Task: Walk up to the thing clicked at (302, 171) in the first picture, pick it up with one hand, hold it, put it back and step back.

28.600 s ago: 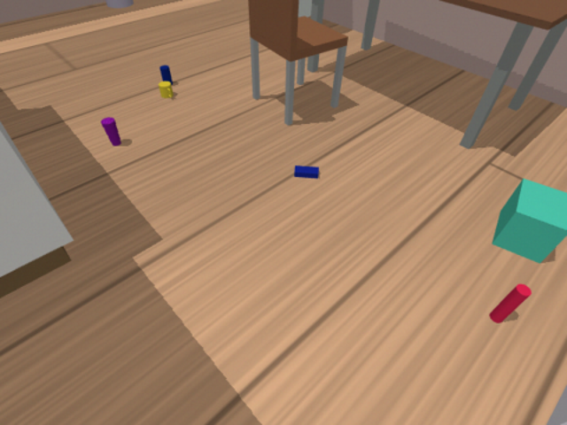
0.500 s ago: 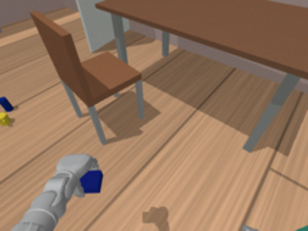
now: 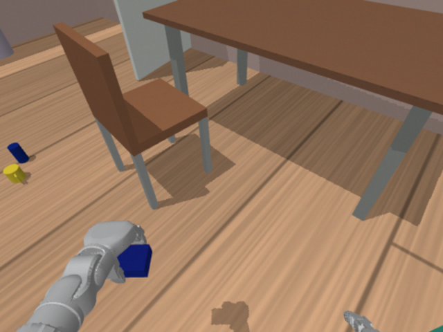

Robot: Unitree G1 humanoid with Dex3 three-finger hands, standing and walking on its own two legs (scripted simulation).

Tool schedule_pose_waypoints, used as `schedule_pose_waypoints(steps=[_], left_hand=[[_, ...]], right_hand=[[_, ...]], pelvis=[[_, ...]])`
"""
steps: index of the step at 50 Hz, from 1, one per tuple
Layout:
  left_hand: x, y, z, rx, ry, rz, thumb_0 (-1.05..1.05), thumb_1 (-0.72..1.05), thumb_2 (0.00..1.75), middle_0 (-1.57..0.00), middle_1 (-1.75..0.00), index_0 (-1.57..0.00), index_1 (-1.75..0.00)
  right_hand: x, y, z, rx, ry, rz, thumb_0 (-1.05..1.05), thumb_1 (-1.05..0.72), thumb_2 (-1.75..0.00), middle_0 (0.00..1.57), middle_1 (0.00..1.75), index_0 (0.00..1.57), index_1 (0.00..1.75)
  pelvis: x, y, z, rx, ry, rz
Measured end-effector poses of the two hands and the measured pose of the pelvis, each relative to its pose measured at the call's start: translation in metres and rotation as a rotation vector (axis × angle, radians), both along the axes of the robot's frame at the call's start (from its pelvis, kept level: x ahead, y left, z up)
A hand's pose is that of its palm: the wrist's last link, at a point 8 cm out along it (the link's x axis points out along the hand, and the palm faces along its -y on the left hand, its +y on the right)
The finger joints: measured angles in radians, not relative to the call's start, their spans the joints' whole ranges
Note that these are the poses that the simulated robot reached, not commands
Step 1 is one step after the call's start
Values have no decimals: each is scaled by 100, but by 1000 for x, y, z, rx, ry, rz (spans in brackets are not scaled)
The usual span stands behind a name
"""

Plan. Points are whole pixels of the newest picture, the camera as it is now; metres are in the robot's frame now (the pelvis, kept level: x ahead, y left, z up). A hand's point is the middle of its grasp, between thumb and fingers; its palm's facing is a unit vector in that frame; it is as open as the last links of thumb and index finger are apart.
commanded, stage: hold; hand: left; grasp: from above
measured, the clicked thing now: (117, 260) +0.31 +0.23 -0.07
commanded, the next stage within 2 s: crouch in 0.72 s
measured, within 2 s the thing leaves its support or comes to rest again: neither
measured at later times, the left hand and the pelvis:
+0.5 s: hand (116, 256) +0.30 +0.22 -0.04, palm faces -0.47 -0.04 -0.88, open 8.4 cm; pelvis +0.01 +0.00 +0.00, yaw +0 degrees
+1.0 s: hand (118, 256) +0.30 +0.22 -0.05, palm faces -0.46 -0.04 -0.89, open 8.4 cm; pelvis +0.02 +0.00 +0.00, yaw +0 degrees
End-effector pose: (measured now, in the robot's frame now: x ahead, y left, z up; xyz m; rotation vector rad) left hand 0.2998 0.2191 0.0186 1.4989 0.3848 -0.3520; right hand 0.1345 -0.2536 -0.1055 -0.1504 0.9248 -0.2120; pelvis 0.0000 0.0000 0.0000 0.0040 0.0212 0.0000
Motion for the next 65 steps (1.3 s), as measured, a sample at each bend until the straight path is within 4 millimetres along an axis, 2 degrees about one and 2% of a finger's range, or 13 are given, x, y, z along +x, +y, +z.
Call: schedule_pose_waypoints(steps=[11,21,32,42,49,53,56,61,65], left_hand=[[2,1,9,-5,2,-7,1,27,22,-85,-29,-88,-26],[2,0,1,-11,30,-14,1,27,22,-85,-29,-88,-26],[17,4,11,2,-18,14,1,27,22,-86,-29,-89,-26],[11,0,0,-13,45,-9,1,27,22,-86,-29,-89,-26],[9,1,-5,-2,5,-6,1,26,23,-86,-29,-89,-26],[10,4,-15,10,-2,4,1,26,23,-86,-28,-89,-25],[10,4,-33,16,14,3,1,26,23,-87,-28,-89,-25],[13,5,-74,34,40,-26,1,26,23,-87,-28,-90,-25],[23,6,-115,55,9,-56,1,26,23,-86,-28,-89,-25]], right_hand=[[13,6,4,9,-23,9,1,-90,-89,20,30,20,30],[23,9,5,10,-22,18,1,-90,-89,20,30,20,30],[22,4,4,9,6,2,1,-90,-89,20,30,20,30],[21,1,5,3,15,-6,1,-90,-89,20,30,20,30],[22,1,4,-1,25,0,1,-90,-89,20,30,20,30],[18,0,3,-5,36,2,1,-89,-89,20,30,20,30],[12,-2,0,-16,58,6,1,-89,-89,20,30,20,30],[-9,-10,-18,-57,122,13,1,-89,-89,20,30,20,30],[-32,-20,-46,-99,182,8,1,-90,-89,20,30,20,30]], pelvis=[[4,1,2,0,-8,-1],[10,1,3,0,-2,-1],[16,1,4,-2,-1,2],[19,0,5,-1,2,1],[18,-1,4,-1,7,6],[15,-1,2,-1,21,12],[11,-1,-2,-3,46,17],[0,0,-20,-11,130,24],[-10,2,-50,-24,228,26]])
